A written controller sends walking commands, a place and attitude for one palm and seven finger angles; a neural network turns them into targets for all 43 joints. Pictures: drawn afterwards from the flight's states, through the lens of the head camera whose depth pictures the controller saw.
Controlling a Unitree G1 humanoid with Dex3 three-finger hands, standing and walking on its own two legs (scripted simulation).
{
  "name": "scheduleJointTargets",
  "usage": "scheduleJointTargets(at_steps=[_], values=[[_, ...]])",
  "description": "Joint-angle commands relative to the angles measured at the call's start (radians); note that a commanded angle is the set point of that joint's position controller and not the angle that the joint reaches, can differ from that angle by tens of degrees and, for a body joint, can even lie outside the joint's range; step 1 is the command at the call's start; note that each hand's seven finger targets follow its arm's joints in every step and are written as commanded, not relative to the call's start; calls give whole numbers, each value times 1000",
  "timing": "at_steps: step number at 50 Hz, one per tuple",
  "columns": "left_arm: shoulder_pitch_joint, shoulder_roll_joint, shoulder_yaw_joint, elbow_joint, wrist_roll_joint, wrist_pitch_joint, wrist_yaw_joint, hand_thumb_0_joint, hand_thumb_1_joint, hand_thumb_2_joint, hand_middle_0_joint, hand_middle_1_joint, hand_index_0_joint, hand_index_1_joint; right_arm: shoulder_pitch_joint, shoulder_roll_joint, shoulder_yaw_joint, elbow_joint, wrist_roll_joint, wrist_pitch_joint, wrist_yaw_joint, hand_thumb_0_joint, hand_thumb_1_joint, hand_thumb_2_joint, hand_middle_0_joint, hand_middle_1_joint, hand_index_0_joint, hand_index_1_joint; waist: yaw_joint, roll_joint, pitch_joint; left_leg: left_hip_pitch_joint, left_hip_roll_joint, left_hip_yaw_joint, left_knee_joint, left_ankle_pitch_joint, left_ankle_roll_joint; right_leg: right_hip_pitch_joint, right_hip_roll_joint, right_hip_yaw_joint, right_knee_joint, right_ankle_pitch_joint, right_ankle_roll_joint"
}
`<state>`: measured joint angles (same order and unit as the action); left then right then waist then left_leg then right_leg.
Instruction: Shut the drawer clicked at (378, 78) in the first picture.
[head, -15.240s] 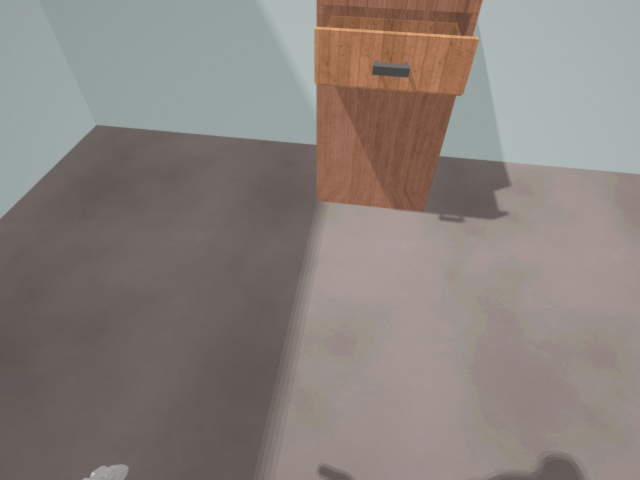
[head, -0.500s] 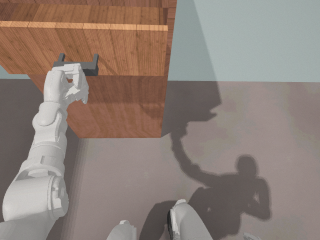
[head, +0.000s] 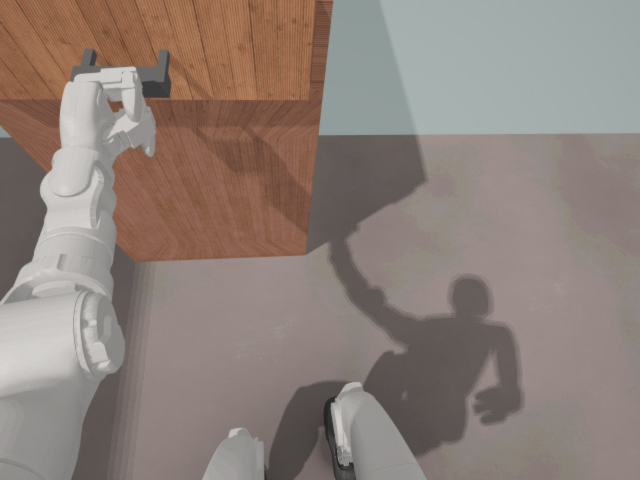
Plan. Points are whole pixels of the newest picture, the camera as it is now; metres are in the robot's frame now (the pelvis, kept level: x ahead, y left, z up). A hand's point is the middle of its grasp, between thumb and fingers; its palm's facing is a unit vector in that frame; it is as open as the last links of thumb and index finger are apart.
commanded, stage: push the drawer shut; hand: left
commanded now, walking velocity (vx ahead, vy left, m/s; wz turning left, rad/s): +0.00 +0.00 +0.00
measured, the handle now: (125, 69) +0.62 +0.17 +0.07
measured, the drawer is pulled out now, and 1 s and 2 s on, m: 0.03 0.00 0.00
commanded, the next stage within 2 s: pull the fist back off the drawer in 0.58 s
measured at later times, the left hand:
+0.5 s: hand (144, 100) +0.56 +0.14 +0.08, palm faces -0.06 -1.00 -0.06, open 3.3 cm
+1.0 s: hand (144, 99) +0.56 +0.14 +0.08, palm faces -0.06 -1.00 -0.06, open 3.4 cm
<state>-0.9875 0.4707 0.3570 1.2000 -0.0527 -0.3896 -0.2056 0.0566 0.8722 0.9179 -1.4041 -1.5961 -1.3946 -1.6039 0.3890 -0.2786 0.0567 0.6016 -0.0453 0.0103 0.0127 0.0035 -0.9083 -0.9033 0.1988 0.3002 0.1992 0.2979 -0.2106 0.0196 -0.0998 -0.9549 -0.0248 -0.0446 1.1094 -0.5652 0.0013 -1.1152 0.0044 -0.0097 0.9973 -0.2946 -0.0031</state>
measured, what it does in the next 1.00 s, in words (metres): stands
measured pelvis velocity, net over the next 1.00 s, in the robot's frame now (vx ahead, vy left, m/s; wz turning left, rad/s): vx -0.03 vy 0.01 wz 0.01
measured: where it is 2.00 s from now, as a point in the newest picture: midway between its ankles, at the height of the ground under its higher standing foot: outside the picture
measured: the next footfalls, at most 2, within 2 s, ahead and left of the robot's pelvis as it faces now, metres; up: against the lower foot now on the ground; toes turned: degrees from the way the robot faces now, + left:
none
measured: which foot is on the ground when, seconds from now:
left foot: down 0.00-1.00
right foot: down 0.00-1.00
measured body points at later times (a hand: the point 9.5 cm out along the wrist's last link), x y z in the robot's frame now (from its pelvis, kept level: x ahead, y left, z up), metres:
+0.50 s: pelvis -0.01 +0.00 -0.01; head +0.16 +0.02 +0.41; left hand +0.56 +0.20 +0.08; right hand -0.03 -0.26 -0.11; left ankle -0.03 +0.12 -0.65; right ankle +0.09 -0.12 -0.65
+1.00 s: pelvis -0.03 +0.01 -0.02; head +0.15 +0.03 +0.39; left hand +0.56 +0.20 +0.08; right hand -0.08 -0.24 -0.12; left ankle -0.03 +0.12 -0.65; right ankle +0.09 -0.12 -0.65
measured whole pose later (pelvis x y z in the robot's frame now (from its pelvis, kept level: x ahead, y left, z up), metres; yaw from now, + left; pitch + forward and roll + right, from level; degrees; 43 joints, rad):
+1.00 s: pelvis -0.03 +0.01 -0.02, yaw +1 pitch +28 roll -3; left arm -1.29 0.63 0.32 1.38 0.03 -0.31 -0.17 0.08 0.75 0.98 -1.40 -1.60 -1.39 -1.60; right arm 0.44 -0.28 0.10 0.62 -0.08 -0.01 0.03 0.00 -0.91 -0.90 0.20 0.30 0.20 0.30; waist -0.30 0.03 -0.09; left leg -1.15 -0.03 -0.08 1.21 -0.54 0.00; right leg -1.26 0.00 -0.05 1.02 -0.25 0.00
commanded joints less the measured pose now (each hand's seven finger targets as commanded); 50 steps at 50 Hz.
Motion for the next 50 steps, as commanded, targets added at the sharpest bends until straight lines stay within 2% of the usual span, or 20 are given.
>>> scheduleJointTargets(at_steps=[1, 4, 6, 9, 13, 14, 17, 19, 21, 24, 26, 27, 30, 31, 35, 37, 43, 46, 49, 50], values=[[-576, 267, 40, -235, -3, -76, 12, 0, 900, 900, -1400, -1600, -1400, -1600, 190, -176, -62, -45, -8, -1, -12, 0, -900, -900, 200, 300, 200, 300, -36, 102, -540, 72, 10, 13, -156, 328, 15, 513, 8, 10, -71, 189, -26], [-597, 264, 34, -238, 1, -74, 12, 0, 900, 900, -1400, -1600, -1400, -1600, 204, -176, -64, -41, -12, 4, -9, 0, -900, -900, 200, 300, 200, 300, -41, 148, -573, 104, 11, 13, -148, 369, 10, 500, 8, 7, -66, 221, -27], [-601, 272, 36, -205, 6, -64, 13, 0, 900, 900, -1400, -1600, -1400, -1600, 210, -179, -61, -37, -12, 11, -8, 0, -900, -900, 200, 300, 200, 300, -52, 118, -547, 81, 15, 9, -145, 358, 12, 492, 10, 6, -69, 210, -26], [-625, 292, 48, -218, 15, -67, 16, 0, 900, 900, -1400, -1600, -1400, -1600, 223, -181, -63, -38, -18, 17, -7, 0, -900, -900, 200, 300, 200, 300, -49, 168, -595, 119, 15, 6, -140, 397, 6, 488, 11, 3, -63, 236, -29], [-689, 286, 36, -190, 18, -55, 25, 0, 900, 900, -1400, -1600, -1400, -1600, 234, -181, -57, -34, -20, 24, -8, 0, -900, -900, 200, 300, 200, 300, -87, 119, -539, 70, 17, 5, -131, 367, 19, 471, 14, 3, -72, 226, -25], [-732, 283, 20, -193, 24, -54, 26, 0, 900, 900, -1400, -1600, -1400, -1600, 232, -181, -58, -26, -21, 24, -7, 0, -900, -900, 200, 300, 200, 300, -93, 165, -543, 70, 17, 7, -130, 344, 16, 455, 12, 7, -75, 200, -22], [-784, 330, 43, -167, 34, -41, 37, 0, 900, 900, -1400, -1600, -1400, -1600, 242, -186, -52, -16, -23, 23, -9, 0, -900, -900, 200, 300, 200, 300, -112, 136, -531, 19, 14, 6, -120, 299, 25, 462, 13, 12, -83, 165, -20], [-824, 296, 4, -175, 41, -46, 35, 0, 900, 900, -1400, -1600, -1400, -1600, 247, -183, -51, -11, -26, 18, -8, 0, -900, -900, 200, 300, 200, 300, -119, 204, -569, 78, 13, -8, -120, 321, 14, 416, 13, 0, -73, 157, -25], [-856, 267, -21, -155, 37, -40, 39, 0, 900, 900, -1400, -1600, -1400, -1600, 246, -187, -49, -3, -28, 14, -8, 0, -900, -900, 200, 300, 200, 300, -144, 192, -527, 84, 17, -17, -119, 306, 13, 367, 15, -8, -81, 121, -22], [-903, 270, -31, -156, 38, -42, 41, 0, 900, 900, -1400, -1600, -1400, -1600, 249, -191, -45, 1, -32, 6, -9, 0, -900, -900, 200, 300, 200, 300, -152, 226, -566, 96, 16, -24, -107, 305, 10, 345, 15, -10, -73, 112, -25], [-915, 254, -47, -110, 39, -24, 44, 0, 900, 900, -1400, -1600, -1400, -1600, 244, -191, -40, 7, -29, 2, -10, 0, -900, -900, 200, 300, 200, 300, -172, 216, -509, 47, 15, -17, -107, 245, 19, 328, 16, -6, -87, 68, -21], [-919, 279, -33, -98, 40, -18, 46, 0, 900, 900, -1400, -1600, -1400, -1600, 241, -194, -35, 9, -29, -1, -12, 0, -900, -900, 200, 300, 200, 300, -170, 195, -489, 8, 16, -16, -110, 205, 24, 336, 15, -3, -90, 40, -21], [-967, 291, -35, -120, 44, -19, 52, 0, 900, 900, -1400, -1600, -1400, -1600, 243, -199, -31, 8, -31, -14, -14, 0, -900, -900, 200, 300, 200, 300, -174, 245, -535, 28, 14, -24, -111, 191, 24, 318, 14, -8, -79, 23, -23], [-967, 309, -27, -110, 47, -16, 54, 0, 900, 900, -1400, -1600, -1400, -1600, 244, -201, -30, 10, -29, -16, -16, 0, -900, -900, 200, 300, 200, 300, -177, 231, -543, 20, 15, -24, -104, 190, 26, 316, 14, -7, -79, 19, -20], [-985, 282, -45, -86, 46, -1, 62, 0, 900, 900, -1400, -1600, -1400, -1600, 243, -207, -24, 19, -30, -30, -19, 0, -900, -900, 200, 300, 200, 300, -195, 235, -502, 14, 20, -35, -114, 147, 25, 264, 14, -18, -78, -18, -17], [-997, 293, -42, -94, 54, 1, 63, 0, 900, 900, -1400, -1600, -1400, -1600, 253, -207, -25, 14, -34, -34, -14, 0, -900, -900, 200, 300, 200, 300, -187, 236, -549, 12, 15, -32, -104, 151, 25, 284, 14, -14, -73, -11, -20], [-994, 308, -29, -114, 60, -8, 58, 0, 900, 900, -1400, -1600, -1400, -1600, 269, -206, -27, -1, -40, -33, 0, 0, -900, -900, 200, 300, 200, 300, -173, 263, -576, 36, 10, -35, -104, 168, 16, 294, 16, -17, -69, 4, -29], [-941, 304, -26, -74, 60, 4, 53, 0, 900, 900, -1400, -1600, -1400, -1600, 268, -207, -26, -2, -36, -25, 7, 0, -900, -900, 200, 300, 200, 300, -163, 224, -517, -2, 13, -33, -115, 131, 19, 290, 17, -17, -78, -24, -27], [-910, 332, 2, -115, 61, -12, 52, 0, 900, 900, -1400, -1600, -1400, -1600, 275, -207, -31, -10, -38, -23, 12, 0, -900, -900, 200, 300, 200, 300, -135, 240, -575, 30, 13, -34, -122, 153, 14, 317, 17, -18, -70, -8, -30], [-881, 313, -11, -99, 62, -9, 50, 0, 900, 900, -1400, -1600, -1400, -1600, 273, -203, -30, -14, -35, -19, 13, 0, -900, -900, 200, 300, 200, 300, -132, 241, -549, 32, 14, -33, -127, 159, 12, 310, 17, -20, -72, -7, -31]])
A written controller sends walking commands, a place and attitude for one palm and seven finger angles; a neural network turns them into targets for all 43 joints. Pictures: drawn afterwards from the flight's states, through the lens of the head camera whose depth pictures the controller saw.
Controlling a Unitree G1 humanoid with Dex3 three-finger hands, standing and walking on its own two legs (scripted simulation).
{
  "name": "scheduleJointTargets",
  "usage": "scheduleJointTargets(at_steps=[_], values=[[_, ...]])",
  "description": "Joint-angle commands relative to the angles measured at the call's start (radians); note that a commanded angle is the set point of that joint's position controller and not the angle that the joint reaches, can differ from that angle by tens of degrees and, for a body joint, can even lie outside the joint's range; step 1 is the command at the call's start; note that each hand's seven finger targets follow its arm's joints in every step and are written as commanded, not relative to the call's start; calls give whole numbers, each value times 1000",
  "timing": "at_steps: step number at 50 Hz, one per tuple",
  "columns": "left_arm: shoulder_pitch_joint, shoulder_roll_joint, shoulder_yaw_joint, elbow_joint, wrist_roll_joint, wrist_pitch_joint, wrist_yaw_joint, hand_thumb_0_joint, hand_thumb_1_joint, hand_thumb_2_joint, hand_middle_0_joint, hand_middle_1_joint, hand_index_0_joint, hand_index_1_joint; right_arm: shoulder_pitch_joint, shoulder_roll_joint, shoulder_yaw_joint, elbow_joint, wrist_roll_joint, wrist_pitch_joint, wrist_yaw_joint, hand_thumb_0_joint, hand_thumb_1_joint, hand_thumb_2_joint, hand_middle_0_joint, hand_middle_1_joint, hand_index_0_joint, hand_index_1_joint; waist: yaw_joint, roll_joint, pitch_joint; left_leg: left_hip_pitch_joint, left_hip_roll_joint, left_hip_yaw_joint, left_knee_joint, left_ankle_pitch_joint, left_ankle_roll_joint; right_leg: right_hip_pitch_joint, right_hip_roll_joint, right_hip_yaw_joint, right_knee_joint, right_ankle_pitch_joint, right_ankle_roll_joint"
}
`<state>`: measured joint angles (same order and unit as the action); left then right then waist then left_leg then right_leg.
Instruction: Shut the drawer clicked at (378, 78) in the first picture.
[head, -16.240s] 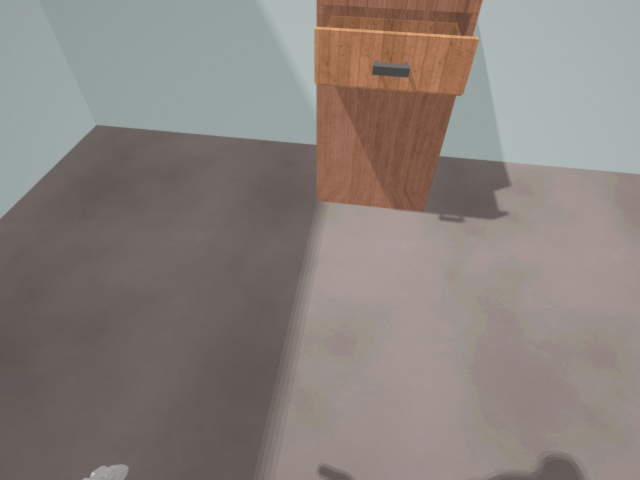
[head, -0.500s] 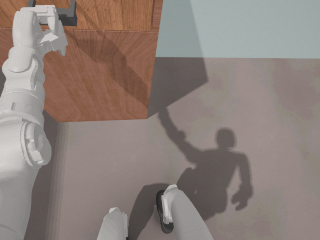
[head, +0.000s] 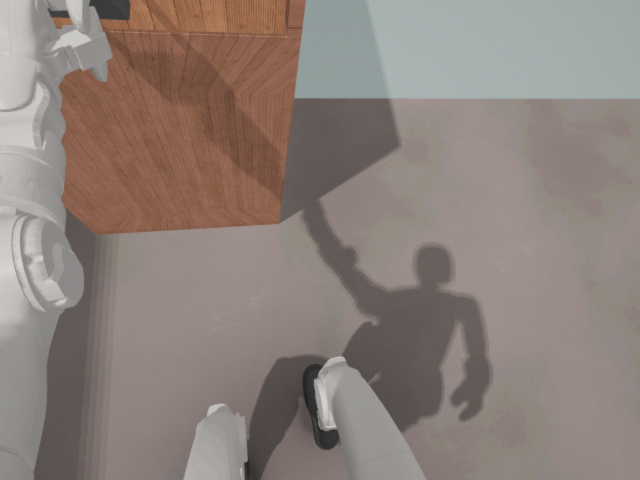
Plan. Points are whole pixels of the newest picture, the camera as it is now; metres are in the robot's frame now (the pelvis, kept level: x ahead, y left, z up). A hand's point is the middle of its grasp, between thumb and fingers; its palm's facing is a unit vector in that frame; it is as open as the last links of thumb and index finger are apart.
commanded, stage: pull the fist back off the drawer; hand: left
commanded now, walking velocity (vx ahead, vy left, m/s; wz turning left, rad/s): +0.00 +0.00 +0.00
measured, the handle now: out of the picture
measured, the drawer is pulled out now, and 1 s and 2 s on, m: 0.00 0.00 0.00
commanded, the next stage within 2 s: draw the hand back to the body in 0.38 s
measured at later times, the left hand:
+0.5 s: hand (107, 45) +0.58 +0.12 +0.10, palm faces -0.07 -1.00 -0.05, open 3.3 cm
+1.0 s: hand (0, 130) +0.43 +0.16 +0.17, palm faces -0.08 -1.00 -0.05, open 3.3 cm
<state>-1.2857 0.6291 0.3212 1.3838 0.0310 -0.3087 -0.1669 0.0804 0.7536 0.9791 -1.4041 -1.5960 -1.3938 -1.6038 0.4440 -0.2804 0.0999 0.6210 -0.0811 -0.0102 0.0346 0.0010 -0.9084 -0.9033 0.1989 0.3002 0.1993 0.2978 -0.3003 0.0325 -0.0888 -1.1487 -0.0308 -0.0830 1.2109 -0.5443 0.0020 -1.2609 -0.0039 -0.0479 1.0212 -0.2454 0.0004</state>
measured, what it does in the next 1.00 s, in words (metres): rises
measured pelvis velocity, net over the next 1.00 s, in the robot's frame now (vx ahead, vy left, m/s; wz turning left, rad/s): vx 0.07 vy -0.01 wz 0.00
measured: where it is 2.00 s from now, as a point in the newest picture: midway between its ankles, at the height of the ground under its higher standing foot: (281, 458)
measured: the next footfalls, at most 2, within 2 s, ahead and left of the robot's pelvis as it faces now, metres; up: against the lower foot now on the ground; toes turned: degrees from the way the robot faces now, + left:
none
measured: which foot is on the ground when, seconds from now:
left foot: down 0.00-1.00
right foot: down 0.00-1.00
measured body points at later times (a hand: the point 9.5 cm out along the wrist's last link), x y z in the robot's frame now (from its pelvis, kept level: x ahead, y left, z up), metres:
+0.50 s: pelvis +0.05 +0.00 +0.03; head +0.20 +0.00 +0.45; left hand +0.58 +0.18 +0.10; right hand +0.04 -0.26 -0.09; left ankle +0.00 +0.11 -0.63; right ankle +0.12 -0.13 -0.63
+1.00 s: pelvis +0.07 -0.01 +0.07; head +0.11 -0.02 +0.52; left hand +0.43 +0.22 +0.18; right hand +0.22 -0.25 -0.02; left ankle +0.00 +0.11 -0.63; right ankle +0.12 -0.13 -0.63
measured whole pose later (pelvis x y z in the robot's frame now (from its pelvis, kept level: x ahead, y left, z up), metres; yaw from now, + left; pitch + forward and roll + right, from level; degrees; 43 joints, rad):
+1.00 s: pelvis +0.07 -0.01 +0.07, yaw +0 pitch +10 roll -1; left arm -0.26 0.28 0.20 0.41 -0.23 -0.21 -0.27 0.02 0.90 0.90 -1.40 -1.60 -1.40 -1.60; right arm 0.27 -0.27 0.03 0.52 0.03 -0.02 -0.02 0.01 -0.91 -0.90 0.20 0.30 0.20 0.30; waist -0.03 0.04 -0.11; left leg -0.45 -0.02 -0.05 0.77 -0.49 0.00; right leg -0.63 0.00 -0.01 0.73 -0.28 0.00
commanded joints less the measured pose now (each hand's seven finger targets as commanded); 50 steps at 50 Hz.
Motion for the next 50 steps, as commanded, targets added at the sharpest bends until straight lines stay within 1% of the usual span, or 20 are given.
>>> scheduleJointTargets(at_steps=[1, 5, 6, 8, 14, 17, 21, 23, 24, 26, 28, 32, 33, 36, 39, 42, 44, 46, 49, 50], values=[[-578, 131, 16, -304, -29, -91, 11, 0, 900, 900, -1400, -1600, -1400, -1600, 216, -200, -76, -37, 0, 2, -6, 0, -900, -900, 200, 300, 200, 300, -43, 210, -555, 224, 20, 10, -229, 140, 16, 466, 26, 20, -100, -50, -32], [-511, 158, 54, -330, -38, -100, 13, 0, 900, 900, -1400, -1600, -1400, -1600, 216, -201, -82, -42, 3, 10, -3, 0, -900, -900, 200, 300, 200, 300, -20, 191, -564, 230, 22, 19, -238, 163, 16, 504, 26, 23, -105, -29, -33], [-471, 170, 69, -347, -38, -105, 11, 0, 900, 900, -1400, -1600, -1400, -1600, 218, -199, -85, -51, 5, 14, -1, 0, -900, -900, 200, 300, 200, 300, 6, 197, -577, 238, 20, 24, -245, 180, 14, 537, 26, 26, -107, -16, -36], [-395, 125, 55, -387, -51, -118, 4, 0, 900, 900, -1400, -1600, -1400, -1600, 210, -193, -90, -71, 6, 17, 4, 0, -900, -900, 200, 300, 200, 300, 26, 204, -618, 285, 18, 30, -251, 237, 9, 564, 28, 22, -103, 35, -41], [-180, 71, 59, -409, -73, -121, 2, 0, 900, 900, -1400, -1600, -1400, -1600, 188, -182, -104, -85, 19, 48, 4, 0, -900, -900, 200, 300, 200, 300, 74, 135, -554, 307, 24, 48, -283, 308, 5, 625, 28, 19, -111, 115, -38], [-161, 76, 73, -418, -78, -123, 11, 0, 900, 900, -1400, -1600, -1400, -1600, 175, -179, -107, -92, 24, 60, -2, 0, -900, -900, 200, 300, 200, 300, 73, 71, -503, 256, 22, 65, -284, 289, 16, 662, 27, 33, -123, 132, -32], [-135, 95, 94, -451, -74, -149, 14, 0, 900, 900, -1400, -1600, -1400, -1600, 170, -171, -114, -97, 25, 65, -9, 0, -900, -900, 200, 300, 200, 300, 88, 58, -536, 264, 19, 72, -275, 355, 15, 720, 24, 44, -104, 225, -33], [-129, 40, 53, -504, -81, -165, 0, 0, 900, 900, -1400, -1600, -1400, -1600, 162, -163, -118, -108, 26, 66, -10, 0, -900, -900, 200, 300, 200, 300, 92, 134, -571, 342, 19, 70, -271, 453, 3, 704, 22, 37, -88, 288, -39], [-104, 32, 54, -498, -85, -165, -4, 0, 900, 900, -1400, -1600, -1400, -1600, 168, -164, -125, -95, 25, 70, -10, 0, -900, -900, 200, 300, 200, 300, 95, 127, -596, 384, 27, 62, -265, 513, -7, 694, 22, 32, -84, 314, -36], [50, 56, 95, -571, -115, -151, -20, 0, 900, 900, -1400, -1600, -1400, -1600, 158, -165, -131, -129, 34, 77, -8, 0, -900, -900, 200, 300, 200, 300, 152, 103, -662, 411, 27, 71, -287, 588, -9, 795, 23, 40, -95, 386, -39], [185, 23, 76, -696, -153, -121, -39, 0, 900, 900, -1400, -1600, -1400, -1600, 139, -153, -137, -165, 49, 77, -6, 0, -900, -900, 200, 300, 200, 300, 185, 85, -695, 401, 27, 84, -321, 643, 6, 902, 17, 57, -109, 479, -46], [384, -56, 31, -889, -209, -47, -51, 0, 900, 900, -1400, -1600, -1400, -1600, 86, -137, -145, -192, 80, 64, -8, 0, -900, -900, 200, 300, 200, 300, 207, 8, -603, 398, 33, 101, -398, 602, 22, 1001, 12, 61, -171, 514, -37], [397, -65, 23, -951, -221, -45, -50, 0, 900, 900, -1400, -1600, -1400, -1600, 69, -135, -141, -201, 83, 55, -13, 0, -900, -900, 200, 300, 200, 300, 211, 46, -592, 422, 30, 101, -410, 610, 21, 1007, 11, 61, -179, 515, -41], [468, -87, 10, -1010, -235, -31, -47, 0, 900, 900, -1400, -1600, -1400, -1600, 35, -129, -139, -191, 91, 36, -26, 0, -900, -900, 200, 300, 200, 300, 209, -8, -507, 445, 27, 105, -453, 525, 20, 1033, 12, 53, -219, 471, -30], [523, -134, -39, -1104, -245, -35, -60, 0, 900, 900, -1400, -1600, -1400, -1600, -9, -117, -134, -191, 96, 8, -40, 0, -900, -900, 200, 300, 200, 300, 217, 69, -464, 552, 27, 100, -480, 572, 7, 1016, 12, 41, -246, 445, -28], [605, -184, -83, -1135, -258, -17, -82, 0, 900, 900, -1400, -1600, -1400, -1600, -54, -113, -129, -189, 103, -18, -48, 0, -900, -900, 200, 300, 200, 300, 218, 47, -392, 608, 31, 88, -509, 564, -6, 992, 12, 21, -276, 388, -24], [657, -175, -74, -1162, -269, 3, -93, 0, 900, 900, -1400, -1600, -1400, -1600, -87, -110, -124, -200, 108, -34, -54, 0, -900, -900, 200, 300, 200, 300, 239, 70, -362, 632, 27, 86, -528, 549, -9, 1008, 7, 20, -291, 367, -26], [705, -161, -53, -1158, -278, 29, -99, 0, 900, 900, -1400, -1600, -1400, -1600, -121, -115, -115, -209, 113, -42, -59, 0, -900, -900, 200, 300, 200, 300, 248, -11, -294, 609, 25, 79, -559, 465, -7, 1017, 6, 11, -311, 311, -26], [763, -161, -50, -1245, -288, 55, -110, 0, 900, 900, -1400, -1600, -1400, -1600, -178, -105, -102, -239, 117, -65, -66, 0, -900, -900, 200, 300, 200, 300, 276, 42, -270, 649, 21, 75, -591, 446, -10, 1042, 0, 13, -329, 278, -32], [747, -117, -109, -1389, -167, 55, 12, 0, 900, 900, -1400, -1600, -1400, -1600, -247, -95, -119, -234, 106, -62, -78, 0, -900, -900, 200, 300, 200, 300, 296, 11, -232, 691, 16, 76, -631, 448, 5, 1045, -16, 38, -384, 212, -31]])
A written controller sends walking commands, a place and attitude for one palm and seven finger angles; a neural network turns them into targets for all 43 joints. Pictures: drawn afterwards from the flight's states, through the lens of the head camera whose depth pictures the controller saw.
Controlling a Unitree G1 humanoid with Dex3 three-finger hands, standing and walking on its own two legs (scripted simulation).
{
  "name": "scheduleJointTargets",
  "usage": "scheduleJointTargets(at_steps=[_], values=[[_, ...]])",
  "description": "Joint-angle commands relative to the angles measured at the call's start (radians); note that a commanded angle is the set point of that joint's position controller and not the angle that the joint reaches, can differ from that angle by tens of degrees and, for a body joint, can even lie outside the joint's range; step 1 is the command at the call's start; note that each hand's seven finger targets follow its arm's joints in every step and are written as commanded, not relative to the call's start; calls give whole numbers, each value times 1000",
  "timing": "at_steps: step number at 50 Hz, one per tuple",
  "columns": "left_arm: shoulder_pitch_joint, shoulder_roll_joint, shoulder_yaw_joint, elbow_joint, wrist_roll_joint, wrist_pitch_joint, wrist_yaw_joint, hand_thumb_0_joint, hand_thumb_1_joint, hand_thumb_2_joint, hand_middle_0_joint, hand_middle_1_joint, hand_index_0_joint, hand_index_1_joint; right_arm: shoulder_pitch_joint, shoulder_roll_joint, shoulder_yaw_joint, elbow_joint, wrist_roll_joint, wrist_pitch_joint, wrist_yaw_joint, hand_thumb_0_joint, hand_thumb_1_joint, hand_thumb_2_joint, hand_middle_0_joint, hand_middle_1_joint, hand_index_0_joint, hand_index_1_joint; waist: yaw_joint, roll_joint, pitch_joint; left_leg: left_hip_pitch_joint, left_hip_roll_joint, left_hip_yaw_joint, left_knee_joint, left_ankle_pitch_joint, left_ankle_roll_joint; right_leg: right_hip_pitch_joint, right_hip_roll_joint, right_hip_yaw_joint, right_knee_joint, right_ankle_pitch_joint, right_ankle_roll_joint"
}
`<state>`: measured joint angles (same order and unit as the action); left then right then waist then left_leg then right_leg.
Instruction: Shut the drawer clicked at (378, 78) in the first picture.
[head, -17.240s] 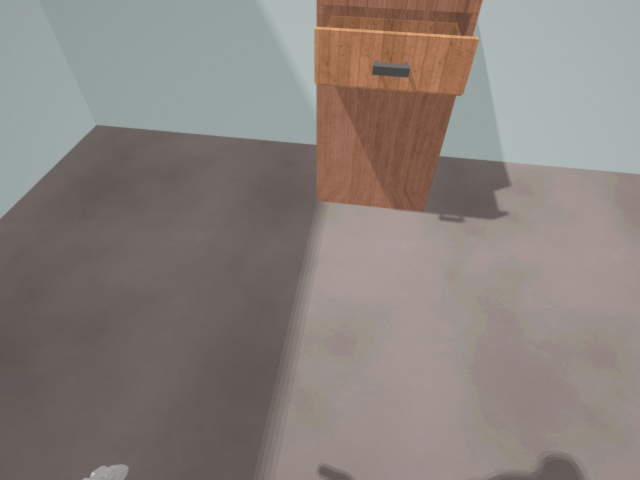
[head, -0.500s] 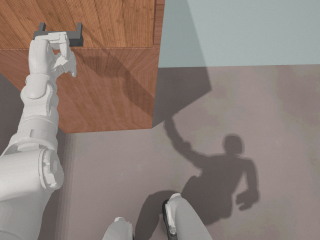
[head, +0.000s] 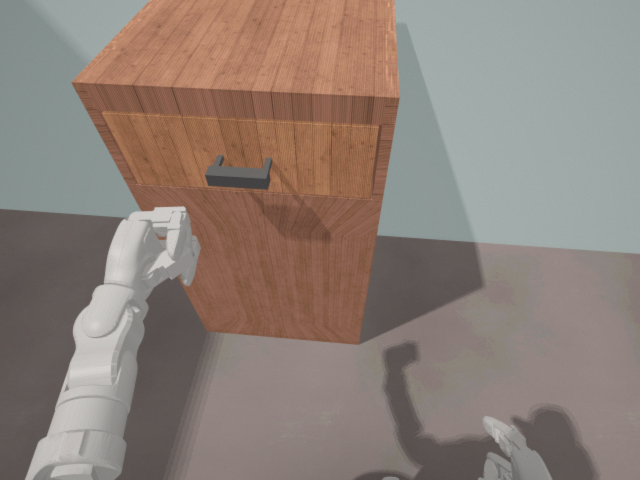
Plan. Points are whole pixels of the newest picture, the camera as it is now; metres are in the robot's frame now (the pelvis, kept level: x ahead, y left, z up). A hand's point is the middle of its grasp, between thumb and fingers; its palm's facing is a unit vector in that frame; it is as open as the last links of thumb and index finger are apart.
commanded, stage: draw the hand back to the body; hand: left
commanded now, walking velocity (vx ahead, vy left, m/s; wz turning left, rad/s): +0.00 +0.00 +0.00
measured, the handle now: (241, 169) +0.60 +0.16 +0.02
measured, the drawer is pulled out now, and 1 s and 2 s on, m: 0.00 0.00 0.00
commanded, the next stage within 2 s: step back with the hand held close in 0.86 s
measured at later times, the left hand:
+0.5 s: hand (71, 323) +0.23 +0.22 +0.17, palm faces +0.32 -0.88 -0.34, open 3.3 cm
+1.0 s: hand out of the picture +0.17 +0.24 +0.20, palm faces +0.42 -0.82 -0.39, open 3.3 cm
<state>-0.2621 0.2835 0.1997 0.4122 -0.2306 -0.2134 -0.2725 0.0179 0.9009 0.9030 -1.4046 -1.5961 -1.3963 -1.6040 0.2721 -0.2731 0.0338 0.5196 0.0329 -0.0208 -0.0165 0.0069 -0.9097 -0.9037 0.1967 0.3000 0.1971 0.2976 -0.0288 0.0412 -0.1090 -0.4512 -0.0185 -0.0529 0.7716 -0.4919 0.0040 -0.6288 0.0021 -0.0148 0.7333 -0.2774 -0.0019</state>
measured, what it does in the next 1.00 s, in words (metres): stands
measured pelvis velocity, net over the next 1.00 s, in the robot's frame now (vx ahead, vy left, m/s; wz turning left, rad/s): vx -0.01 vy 0.00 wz -0.01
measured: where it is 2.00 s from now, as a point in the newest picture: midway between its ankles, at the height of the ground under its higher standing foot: outside the picture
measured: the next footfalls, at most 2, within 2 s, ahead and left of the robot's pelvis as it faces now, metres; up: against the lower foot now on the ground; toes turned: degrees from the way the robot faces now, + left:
none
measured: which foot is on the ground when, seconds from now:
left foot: down 0.00-1.00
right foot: down 0.00-1.00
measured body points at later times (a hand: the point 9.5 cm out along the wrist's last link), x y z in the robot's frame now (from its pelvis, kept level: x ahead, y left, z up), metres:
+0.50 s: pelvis +0.00 +0.00 +0.03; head -0.01 -0.03 +0.48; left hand +0.21 +0.27 +0.19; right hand +0.18 -0.22 -0.06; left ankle -0.07 +0.12 -0.71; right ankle +0.05 -0.12 -0.71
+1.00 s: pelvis -0.01 +0.00 +0.03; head -0.04 -0.02 +0.48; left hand +0.14 +0.28 +0.22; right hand +0.17 -0.22 -0.05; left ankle -0.07 +0.12 -0.71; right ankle +0.05 -0.12 -0.71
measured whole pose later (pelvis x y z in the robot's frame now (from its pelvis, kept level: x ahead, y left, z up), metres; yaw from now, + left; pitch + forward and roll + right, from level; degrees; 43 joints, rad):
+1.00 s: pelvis -0.01 +0.00 +0.03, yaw -1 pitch -6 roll -1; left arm 0.47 0.32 0.29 -0.42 -0.02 -0.15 0.09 0.02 0.89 0.90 -1.41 -1.60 -1.40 -1.60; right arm 0.24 -0.22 0.03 0.66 -0.03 -0.20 -0.07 0.01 -0.91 -0.90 0.20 0.30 0.20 0.30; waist 0.08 0.06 0.02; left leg 0.02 -0.01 -0.04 0.43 -0.34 0.01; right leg -0.17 0.01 0.00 0.43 -0.15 0.00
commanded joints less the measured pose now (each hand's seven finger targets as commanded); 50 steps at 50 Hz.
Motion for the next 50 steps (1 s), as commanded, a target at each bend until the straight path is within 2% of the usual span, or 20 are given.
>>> scheduleJointTargets(at_steps=[1, 2, 4, 6, 8, 9, 11, 13, 15, 18, 20, 24, 28, 33, 38, 41, 42, 47, 49, 50], values=[[-200, 181, 8, -419, 105, -20, 183, 0, 900, 900, -1400, -1600, -1400, -1600, -74, -92, -52, -128, -16, -56, -33, 0, -900, -900, 200, 300, 200, 300, 13, -16, -178, 3, 12, 47, -213, 355, 3, 413, -21, 2, -121, 207, -24], [-124, 155, -17, -427, 123, -3, 225, 0, 900, 900, -1400, -1600, -1400, -1600, -86, -88, -46, -120, -17, -57, -38, 0, -900, -900, 200, 300, 200, 300, 24, -30, -161, 10, 17, 44, -233, 335, 5, 441, -22, 1, -138, 189, -24], [-40, 174, 8, -454, 139, 20, 279, 0, 900, 900, -1400, -1600, -1400, -1600, -102, -84, -40, -106, -18, -53, -50, 0, -900, -900, 200, 300, 200, 300, 31, -72, -126, 27, 22, 44, -267, 314, 12, 486, -24, 2, -173, 178, -23], [-20, 189, 26, -513, 153, 30, 310, 0, 900, 900, -1400, -1600, -1400, -1600, -128, -77, -34, -97, -20, -53, -62, 0, -900, -900, 200, 300, 200, 300, 38, -43, -106, 59, 20, 52, -293, 297, 16, 517, -25, 9, -205, 165, -22], [2, 195, 33, -548, 161, 36, 329, 0, 900, 900, -1400, -1600, -1400, -1600, -142, -75, -31, -86, -23, -59, -72, 0, -900, -900, 200, 300, 200, 300, 39, -50, -80, 87, 19, 52, -320, 286, 21, 537, -25, 10, -242, 146, -22], [11, 194, 37, -582, 168, 36, 337, 0, 900, 900, -1400, -1600, -1400, -1600, -150, -69, -29, -84, -22, -66, -76, 0, -900, -900, 200, 300, 200, 300, 42, -21, -87, 115, 18, 58, -329, 295, 21, 548, -24, 12, -251, 151, -21], [43, 178, 21, -655, 179, 33, 347, 0, 900, 900, -1400, -1600, -1400, -1600, -151, -60, -23, -78, -28, -86, -79, 0, -900, -900, 200, 300, 200, 300, 49, 49, -90, 168, 16, 56, -355, 343, 14, 570, -24, 1, -263, 190, -26], [116, 177, 21, -701, 182, 32, 352, 0, 900, 900, -1400, -1600, -1400, -1600, -155, -61, -23, -74, -33, -106, -78, 0, -900, -900, 200, 300, 200, 300, 54, 11, -76, 193, 21, 49, -374, 380, 14, 591, -18, -5, -281, 211, -25], [176, 164, 19, -733, 183, 31, 355, 0, 900, 900, -1400, -1600, -1400, -1600, -157, -58, -20, -66, -38, -121, -77, 0, -900, -900, 200, 300, 200, 300, 59, 14, -35, 209, 22, 49, -398, 385, 12, 598, -18, -10, -298, 211, -23], [275, 193, 65, -787, 187, 28, 362, 0, 900, 900, -1400, -1600, -1400, -1600, -157, -62, -26, -53, -46, -140, -74, 0, -900, -900, 200, 300, 200, 300, 70, -6, -16, 226, 26, 52, -413, 412, 14, 626, -16, -9, -321, 229, -24], [353, 185, 84, -818, 185, 27, 360, 0, 900, 900, -1400, -1600, -1400, -1600, -158, -57, -27, -49, -48, -147, -70, 0, -900, -900, 200, 300, 200, 300, 80, -16, 0, 233, 29, 55, -423, 430, 13, 640, -18, -7, -328, 245, -23], [473, 196, 129, -903, 186, 19, 360, 0, 900, 900, -1400, -1600, -1400, -1600, -160, -55, -35, -41, -53, -164, -62, 0, -900, -900, 200, 300, 200, 300, 89, -14, 20, 244, 32, 58, -432, 443, 12, 653, -20, 0, -345, 248, -23], [553, 219, 171, -999, 190, 9, 366, 0, 900, 900, -1400, -1600, -1400, -1600, -162, -57, -42, -41, -56, -186, -59, 0, -900, -900, 200, 300, 200, 300, 96, 23, 35, 253, 33, 53, -435, 444, 8, 648, -17, 2, -351, 235, -24], [668, 240, 230, -1060, 190, -1, 376, 0, 900, 900, -1400, -1600, -1400, -1600, -155, -55, -49, -45, -56, -210, -64, 0, -900, -900, 200, 300, 200, 300, 108, 7, 66, 252, 37, 53, -435, 416, 9, 635, -15, 10, -361, 210, -26], [630, 192, 184, -1025, 197, 2, 374, 0, 900, 900, -1400, -1600, -1400, -1600, -146, -58, -51, -28, -52, -221, -71, 0, -900, -900, 200, 300, 200, 300, 87, 6, 166, 246, 39, 50, -440, 324, 16, 556, -16, 11, -382, 104, -23], [622, 211, 200, -1036, 201, -3, 383, 0, 900, 900, -1400, -1600, -1400, -1600, -141, -60, -51, -30, -55, -227, -74, 0, -900, -900, 200, 300, 200, 300, 96, -11, 120, 248, 37, 43, -445, 323, 18, 589, -19, 7, -368, 101, -23], [620, 209, 198, -1052, 202, -5, 385, 0, 900, 900, -1400, -1600, -1400, -1600, -141, -58, -50, -30, -56, -230, -73, 0, -900, -900, 200, 300, 200, 300, 97, 13, 100, 257, 35, 46, -441, 342, 16, 599, -20, 10, -363, 123, -24], [632, 224, 217, -1061, 202, -5, 387, 0, 900, 900, -1400, -1600, -1400, -1600, -149, -54, -45, -27, -62, -238, -70, 0, -900, -900, 200, 300, 200, 300, 106, 16, 92, 247, 35, 44, -446, 374, 8, 630, -20, 14, -362, 166, -27], [625, 215, 209, -1058, 204, -2, 385, 0, 900, 900, -1400, -1600, -1400, -1600, -154, -52, -41, -25, -61, -238, -69, 0, -900, -900, 200, 300, 200, 300, 104, 48, 119, 240, 36, 41, -453, 354, 5, 619, -19, 18, -366, 140, -29], [536, 307, 340, -1082, 201, -59, 397, 0, 900, 900, -1400, -1600, -1400, -1600, -139, -76, -40, -58, -52, -207, -68, 0, -900, -900, 200, 300, 200, 300, 41, 4, 202, 154, 41, 39, -416, 236, 30, 498, -59, 159, -414, 131, -36]])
